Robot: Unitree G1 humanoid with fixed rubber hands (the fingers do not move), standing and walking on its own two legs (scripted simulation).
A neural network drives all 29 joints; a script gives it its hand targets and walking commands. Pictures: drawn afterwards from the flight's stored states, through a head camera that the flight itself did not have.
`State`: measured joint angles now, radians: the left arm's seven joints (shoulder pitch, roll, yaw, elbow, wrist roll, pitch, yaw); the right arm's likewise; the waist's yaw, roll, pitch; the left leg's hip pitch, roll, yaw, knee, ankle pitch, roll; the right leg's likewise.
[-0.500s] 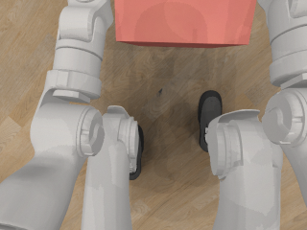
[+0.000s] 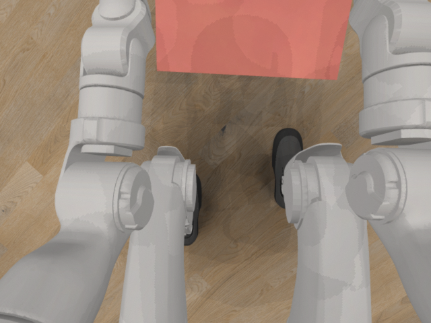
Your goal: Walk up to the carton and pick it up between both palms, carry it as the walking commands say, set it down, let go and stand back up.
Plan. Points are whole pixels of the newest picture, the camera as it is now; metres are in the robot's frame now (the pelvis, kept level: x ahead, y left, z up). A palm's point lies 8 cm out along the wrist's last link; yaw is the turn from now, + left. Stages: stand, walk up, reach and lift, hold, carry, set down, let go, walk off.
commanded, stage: reach and lift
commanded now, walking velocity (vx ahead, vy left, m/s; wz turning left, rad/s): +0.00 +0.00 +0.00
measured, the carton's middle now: out of the picture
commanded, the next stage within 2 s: none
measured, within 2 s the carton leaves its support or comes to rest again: neither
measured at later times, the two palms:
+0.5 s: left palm out of the picture +0.54 +0.10 -0.05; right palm out of the picture +0.53 -0.19 -0.06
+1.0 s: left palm out of the picture +0.52 +0.10 +0.02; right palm out of the picture +0.51 -0.19 +0.02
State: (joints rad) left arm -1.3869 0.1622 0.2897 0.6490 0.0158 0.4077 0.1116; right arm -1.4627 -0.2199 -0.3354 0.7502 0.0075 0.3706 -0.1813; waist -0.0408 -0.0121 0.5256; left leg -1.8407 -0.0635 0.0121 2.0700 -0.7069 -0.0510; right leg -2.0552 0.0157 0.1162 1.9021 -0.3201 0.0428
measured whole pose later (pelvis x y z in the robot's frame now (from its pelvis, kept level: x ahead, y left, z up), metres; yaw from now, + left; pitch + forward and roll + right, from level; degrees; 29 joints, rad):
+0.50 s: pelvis -0.01 +0.00 +0.05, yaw +0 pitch +24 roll +5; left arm -1.32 0.12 0.33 0.55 0.05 0.47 0.10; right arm -1.39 -0.17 -0.37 0.63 -0.05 0.45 -0.16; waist -0.04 -0.01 0.53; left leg -1.68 -0.07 0.02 1.91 -0.65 -0.05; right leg -1.87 0.03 0.13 1.76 -0.30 0.05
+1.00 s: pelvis -0.01 -0.01 +0.10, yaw -1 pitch +19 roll +5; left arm -1.22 0.09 0.33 0.51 0.06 0.48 0.07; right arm -1.29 -0.12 -0.37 0.56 -0.07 0.47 -0.17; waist -0.03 -0.02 0.52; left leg -1.45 -0.07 0.00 1.72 -0.60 -0.06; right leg -1.64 0.03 0.13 1.60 -0.29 0.04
